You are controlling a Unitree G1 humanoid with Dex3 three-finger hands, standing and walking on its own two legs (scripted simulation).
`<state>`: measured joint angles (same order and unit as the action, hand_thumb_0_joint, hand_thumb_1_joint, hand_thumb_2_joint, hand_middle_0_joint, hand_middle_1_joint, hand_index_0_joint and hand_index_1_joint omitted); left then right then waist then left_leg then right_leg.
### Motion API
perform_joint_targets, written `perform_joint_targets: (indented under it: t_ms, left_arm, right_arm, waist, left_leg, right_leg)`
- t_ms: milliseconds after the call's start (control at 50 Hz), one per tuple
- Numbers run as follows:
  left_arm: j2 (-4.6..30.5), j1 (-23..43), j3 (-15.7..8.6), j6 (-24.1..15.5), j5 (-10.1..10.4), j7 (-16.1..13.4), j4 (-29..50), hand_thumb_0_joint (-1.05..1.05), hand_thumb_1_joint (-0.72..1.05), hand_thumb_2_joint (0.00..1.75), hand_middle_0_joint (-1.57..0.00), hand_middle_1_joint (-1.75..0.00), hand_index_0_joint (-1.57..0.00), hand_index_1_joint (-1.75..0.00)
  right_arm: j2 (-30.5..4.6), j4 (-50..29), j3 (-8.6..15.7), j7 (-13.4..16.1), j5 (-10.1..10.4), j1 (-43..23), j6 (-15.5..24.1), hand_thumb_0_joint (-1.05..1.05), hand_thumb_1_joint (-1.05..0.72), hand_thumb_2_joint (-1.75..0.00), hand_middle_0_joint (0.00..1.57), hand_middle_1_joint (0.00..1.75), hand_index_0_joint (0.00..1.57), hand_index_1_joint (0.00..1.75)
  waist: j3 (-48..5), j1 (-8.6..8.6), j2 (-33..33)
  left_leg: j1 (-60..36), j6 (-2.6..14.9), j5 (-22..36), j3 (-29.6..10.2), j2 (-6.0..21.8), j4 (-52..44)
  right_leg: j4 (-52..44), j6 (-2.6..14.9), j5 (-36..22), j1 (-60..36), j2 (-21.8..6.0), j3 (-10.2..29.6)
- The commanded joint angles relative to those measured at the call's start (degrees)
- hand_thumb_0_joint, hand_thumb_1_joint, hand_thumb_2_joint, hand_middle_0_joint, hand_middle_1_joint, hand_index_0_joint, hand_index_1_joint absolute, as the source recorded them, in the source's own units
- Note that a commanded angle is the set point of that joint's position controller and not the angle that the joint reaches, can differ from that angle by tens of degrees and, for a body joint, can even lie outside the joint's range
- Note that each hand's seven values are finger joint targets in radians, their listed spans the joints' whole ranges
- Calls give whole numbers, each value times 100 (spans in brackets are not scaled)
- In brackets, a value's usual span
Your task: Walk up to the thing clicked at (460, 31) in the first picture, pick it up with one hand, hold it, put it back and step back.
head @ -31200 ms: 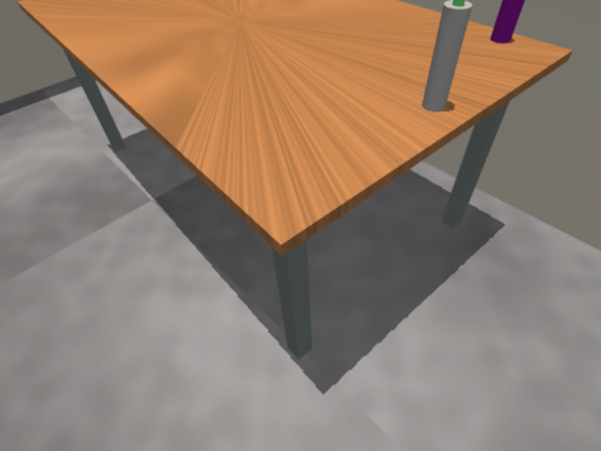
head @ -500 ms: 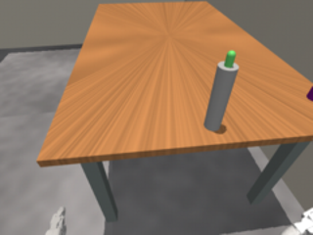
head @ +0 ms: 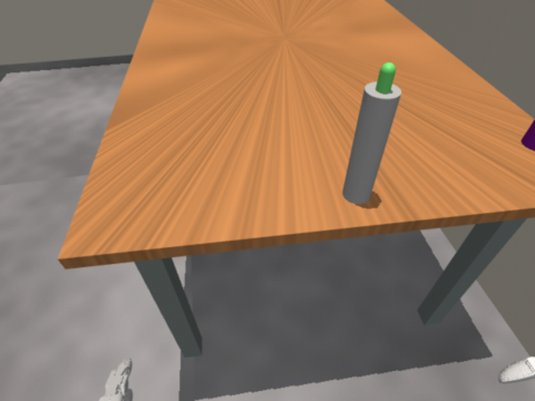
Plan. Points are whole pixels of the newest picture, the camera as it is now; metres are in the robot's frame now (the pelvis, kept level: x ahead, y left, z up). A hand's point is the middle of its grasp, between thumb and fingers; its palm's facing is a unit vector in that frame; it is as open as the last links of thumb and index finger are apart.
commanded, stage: home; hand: right
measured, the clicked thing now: (370, 139) +0.51 -0.19 +0.13
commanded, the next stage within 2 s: none
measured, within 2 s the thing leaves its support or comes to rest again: neither
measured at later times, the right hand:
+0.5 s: hand (400, 376) +0.19 -0.18 -0.07, palm faces +0.09 +0.97 -0.21, open 17.4 cm
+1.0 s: hand (392, 375) +0.20 -0.18 -0.10, palm faces +0.03 +0.96 -0.27, open 17.4 cm
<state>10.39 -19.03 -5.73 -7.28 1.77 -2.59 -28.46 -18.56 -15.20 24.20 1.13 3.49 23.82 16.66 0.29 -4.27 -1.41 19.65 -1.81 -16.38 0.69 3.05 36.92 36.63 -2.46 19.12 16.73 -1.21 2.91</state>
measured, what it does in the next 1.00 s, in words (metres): stands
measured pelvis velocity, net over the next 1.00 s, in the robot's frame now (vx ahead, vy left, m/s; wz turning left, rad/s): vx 0.03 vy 0.00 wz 0.02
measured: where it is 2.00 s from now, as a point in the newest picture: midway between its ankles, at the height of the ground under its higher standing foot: outside the picture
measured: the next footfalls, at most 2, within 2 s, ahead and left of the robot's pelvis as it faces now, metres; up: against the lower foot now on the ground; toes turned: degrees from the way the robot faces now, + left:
none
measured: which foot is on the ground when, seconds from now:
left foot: down 0.00-1.00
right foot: down 0.00-1.00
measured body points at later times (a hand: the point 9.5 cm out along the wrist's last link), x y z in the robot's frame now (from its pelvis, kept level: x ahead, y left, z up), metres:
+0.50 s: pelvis +0.02 +0.00 +0.00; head +0.05 -0.01 +0.45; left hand +0.18 +0.22 -0.08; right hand +0.18 -0.23 -0.05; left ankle +0.04 +0.14 -0.72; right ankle +0.01 -0.15 -0.72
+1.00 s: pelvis +0.03 +0.00 -0.01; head +0.06 +0.00 +0.44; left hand +0.18 +0.24 -0.11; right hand +0.20 -0.23 -0.08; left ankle +0.04 +0.14 -0.72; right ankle +0.01 -0.15 -0.72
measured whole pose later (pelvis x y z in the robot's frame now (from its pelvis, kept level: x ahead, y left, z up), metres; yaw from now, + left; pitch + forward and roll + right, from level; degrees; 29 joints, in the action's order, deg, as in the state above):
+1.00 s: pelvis +0.03 +0.00 -0.01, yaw +1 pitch +4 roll +1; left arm 13.0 -12.3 -0.2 -4.1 -1.4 -2.9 -36.6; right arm -11.5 22.0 -0.6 4.8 -1.7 18.4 2.7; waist -1.1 -0.2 -0.6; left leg 26.2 -2.0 -21.5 -0.1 2.0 43.6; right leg 44.6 -2.0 25.5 23.3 -2.2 2.2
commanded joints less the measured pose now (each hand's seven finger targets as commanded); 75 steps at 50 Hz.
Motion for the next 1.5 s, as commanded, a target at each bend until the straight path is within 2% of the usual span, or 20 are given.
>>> perform_joint_targets:
  t_ms: [0,120,240,300,380,400,420,440,540,640,780,920,940,980,1060,1100,1200,1300,1380,1480]
  left_arm:
    - [780,690,-202,-469,-72,-53,1225,0,25,61,-15,-22,-15,-21]
    - [986,81,-470,-401,-48,-14,905,0,68,77,-18,-26,-18,-26]
    - [241,845,378,-466,-56,-10,1093,0,89,89,-20,-29,-20,-30]
    - [318,885,400,-474,-108,-90,789,0,90,90,-20,-30,-20,-30]
    - [671,600,166,-411,-164,-151,695,0,90,90,-20,-30,-20,-30]
    - [674,553,126,-379,-170,-151,647,0,90,90,-20,-30,-20,-30]
    - [866,650,225,-354,-253,-137,144,0,90,90,-20,-30,-20,-30]
    - [764,717,295,-350,-240,-131,148,0,90,90,-20,-30,-20,-30]
    - [769,832,308,-273,-244,-153,48,0,90,90,-20,-30,-20,-30]
    - [795,850,287,-210,-216,-213,129,0,90,90,-20,-30,-20,-30]
    - [813,906,280,-113,-175,-170,142,0,90,90,-20,-30,-20,-30]
    - [821,906,259,18,-136,-172,234,0,90,90,-20,-30,-20,-30]
    - [1894,624,51,263,-553,-54,-665,0,90,90,-20,-30,-20,-30]
    - [1855,543,45,415,-536,14,-764,0,90,90,-20,-30,-20,-30]
    - [1823,817,156,465,-389,140,-942,0,90,90,-20,-30,-20,-30]
    - [1874,971,184,499,-393,161,-1077,0,90,90,-20,-30,-20,-30]
    - [2005,1096,199,564,-371,194,-1437,0,90,90,-20,-30,-20,-30]
    - [2101,1055,249,616,-335,223,-1871,0,90,90,-20,-30,-20,-30]
    - [2209,957,295,611,-287,232,-2250,0,90,90,-20,-30,-20,-30]
    - [2266,1039,352,626,-278,231,-2579,0,90,90,-20,-30,-20,-30]
  right_arm:
    - [-914,-777,245,73,-15,-112,276,0,58,-4,5,5,5,5]
    - [-279,-26,-597,-55,-25,475,-2,0,58,-4,5,5,5,5]
    - [-21,380,-1328,-27,-163,-131,-134,0,56,-5,5,5,5,5]
    - [-52,672,-1485,58,-206,-308,-219,0,53,-7,6,6,6,6]
    - [46,1791,-1687,110,-256,74,-464,0,53,-6,5,6,5,6]
    - [32,2045,-1679,109,-267,131,-510,0,53,-7,6,6,5,6]
    - [-89,1878,-1270,278,-324,227,-514,0,53,-6,5,6,5,6]
    - [209,2281,-1689,252,-359,191,-574,0,52,-7,6,6,6,6]
    - [320,2651,-1990,339,-385,-737,-738,0,52,-7,6,6,6,6]
    - [72,2284,-1858,468,-354,-936,-871,0,53,-7,5,6,5,6]
    - [469,2720,-2194,532,-348,-215,-1180,0,54,-6,5,5,5,5]
    - [176,2259,-1984,558,-330,-490,-1268,0,56,-5,5,5,5,5]
    - [-1297,3863,-1737,382,-809,-629,-1260,0,53,-6,5,6,5,6]
    - [-1218,4074,-1728,258,-766,-548,-1281,0,58,-4,5,5,5,5]
    - [-835,4567,-1984,80,-546,-882,-1247,0,59,-3,5,5,5,5]
    - [-945,4916,-2010,55,-546,-1055,-1286,0,59,-3,5,5,5,5]
    - [-1191,5602,-2018,5,-573,-1219,-1335,0,56,-5,5,5,5,5]
    - [-1363,6202,-2089,-11,-549,-1285,-1371,0,55,-5,5,5,5,5]
    - [-1418,6612,-2170,-3,-506,-1365,-1370,0,55,-5,5,5,5,5]
    - [-1480,6994,-2249,-20,-477,-1422,-1418,0,55,-5,5,5,5,5]
  waist:
    - [-360,101,-140]
    - [-317,274,196]
    - [-294,329,148]
    - [-474,315,-406]
    - [-809,419,-310]
    - [-868,393,-262]
    - [-921,261,-251]
    - [-708,402,-14]
    - [-789,539,36]
    - [-1421,429,73]
    - [-859,369,269]
    - [-929,379,209]
    - [-1031,428,184]
    - [-1521,523,216]
    - [-812,496,-6]
    - [-449,462,52]
    - [-91,460,46]
    - [-115,457,213]
    - [-209,449,158]
    - [66,429,162]
  left_leg:
    - [-479,144,-2,434,-250,-708]
    - [-403,128,449,497,-270,-665]
    - [-265,115,199,406,-241,-680]
    - [-235,155,328,326,-213,-569]
    - [-428,134,1068,321,-210,-431]
    - [-498,126,1256,330,-202,-404]
    - [-576,150,1296,326,-264,-326]
    - [-447,129,1147,318,-272,-335]
    - [-72,126,1080,300,-270,-122]
    - [-323,100,1242,235,-238,-68]
    - [-78,108,1192,351,-313,29]
    - [-9,72,1155,281,-273,104]
    - [-494,421,2027,-313,292,284]
    - [-702,690,2800,-487,388,445]
    - [-129,526,1664,-274,198,268]
    - [-109,481,1115,-252,167,105]
    - [-138,488,633,-470,237,-369]
    - [-418,439,375,-587,328,-803]
    - [-845,387,860,-510,351,-894]
    - [-827,350,427,-530,364,-1332]
  right_leg:
    - [-926,159,-361,284,148,-352]
    - [-882,193,-800,44,116,-393]
    - [-855,220,-424,264,119,-393]
    - [-785,176,-504,315,147,-422]
    - [-515,150,-1247,231,154,-477]
    - [-442,151,-1443,222,156,-483]
    - [-295,159,-1426,285,179,-440]
    - [-278,190,-1225,391,176,-458]
    - [-95,208,-1108,523,136,-448]
    - [83,227,-1255,317,169,-488]
    - [109,179,-1331,656,99,-475]
    - [243,194,-1206,710,120,-525]
    - [463,430,-2079,434,-301,-96]
    - [629,472,-2425,122,-295,-91]
    - [141,557,-1805,127,-334,92]
    - [-137,572,-1132,344,-337,191]
    - [-473,584,-330,366,-271,261]
    - [-816,555,-126,161,-263,299]
    - [-1083,536,-620,-48,-355,389]
    - [-1517,485,-431,-200,-381,391]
